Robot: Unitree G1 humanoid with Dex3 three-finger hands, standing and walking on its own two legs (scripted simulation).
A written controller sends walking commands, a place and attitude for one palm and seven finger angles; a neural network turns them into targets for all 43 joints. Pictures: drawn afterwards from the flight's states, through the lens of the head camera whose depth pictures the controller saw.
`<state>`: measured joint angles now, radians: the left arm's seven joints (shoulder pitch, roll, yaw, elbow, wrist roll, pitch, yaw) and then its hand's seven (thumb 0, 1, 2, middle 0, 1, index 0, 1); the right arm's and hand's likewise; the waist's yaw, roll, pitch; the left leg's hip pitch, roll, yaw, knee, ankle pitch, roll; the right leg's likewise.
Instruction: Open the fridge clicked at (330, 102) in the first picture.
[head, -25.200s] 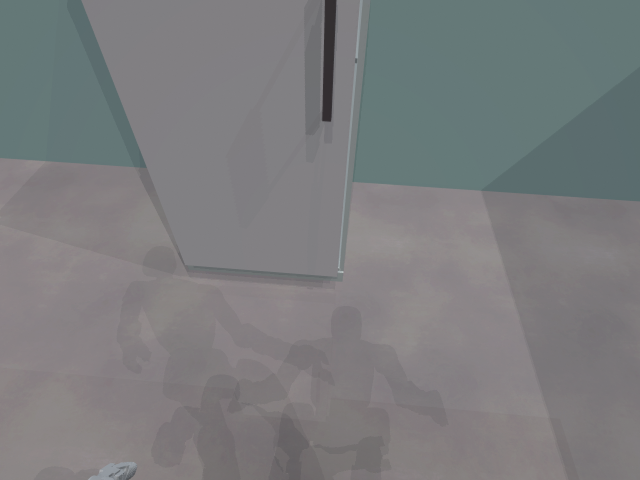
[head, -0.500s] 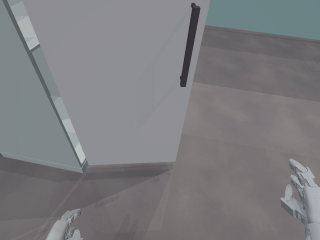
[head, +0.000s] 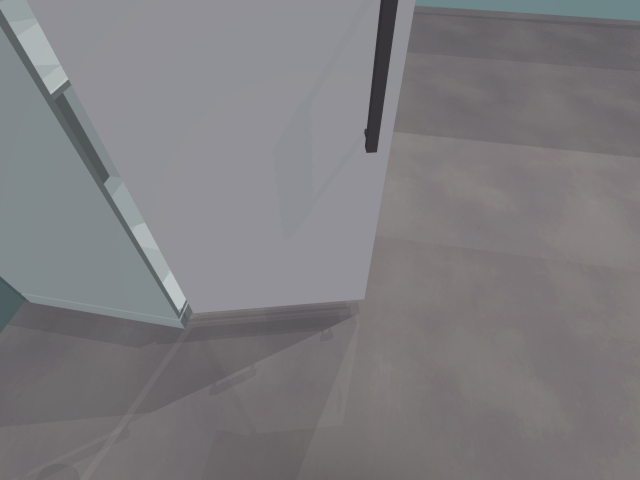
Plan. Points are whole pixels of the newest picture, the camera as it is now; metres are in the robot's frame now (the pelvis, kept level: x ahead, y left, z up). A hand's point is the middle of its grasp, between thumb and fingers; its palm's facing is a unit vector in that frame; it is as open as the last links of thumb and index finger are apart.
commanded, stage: let the arm hang, fingers relaxed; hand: right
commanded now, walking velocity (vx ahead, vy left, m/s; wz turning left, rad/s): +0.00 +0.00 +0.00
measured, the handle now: (377, 73) +0.72 -0.05 +0.14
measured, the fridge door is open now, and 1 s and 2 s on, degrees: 75 75 75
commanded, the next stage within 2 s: look to check the result in 0.50 s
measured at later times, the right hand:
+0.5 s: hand out of the picture +0.14 -0.24 -0.15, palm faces -0.06 +0.95 -0.31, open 7.4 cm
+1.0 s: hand out of the picture +0.12 -0.24 -0.16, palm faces -0.08 +0.94 -0.34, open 7.4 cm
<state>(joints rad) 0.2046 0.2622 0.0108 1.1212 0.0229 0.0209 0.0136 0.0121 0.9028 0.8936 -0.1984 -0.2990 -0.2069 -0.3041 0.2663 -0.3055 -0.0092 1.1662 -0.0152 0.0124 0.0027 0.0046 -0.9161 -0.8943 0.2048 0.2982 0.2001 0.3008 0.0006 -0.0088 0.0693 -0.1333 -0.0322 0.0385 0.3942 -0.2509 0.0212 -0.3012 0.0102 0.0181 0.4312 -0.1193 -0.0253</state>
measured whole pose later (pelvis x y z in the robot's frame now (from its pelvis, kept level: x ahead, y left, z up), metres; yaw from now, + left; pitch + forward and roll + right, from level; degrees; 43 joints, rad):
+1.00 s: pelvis +0.05 +0.00 +0.01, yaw +2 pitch +0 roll +0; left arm 0.08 0.32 0.00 1.14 0.02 0.00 0.01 0.01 0.90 0.89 -0.20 -0.30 -0.21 -0.30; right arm 0.12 -0.34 0.00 1.14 -0.01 -0.01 0.00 0.00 -0.90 -0.89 0.20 0.30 0.20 0.30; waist 0.01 0.01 0.06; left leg -0.02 -0.01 0.00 0.28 -0.26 0.02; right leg -0.18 0.03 -0.02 0.32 -0.14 -0.02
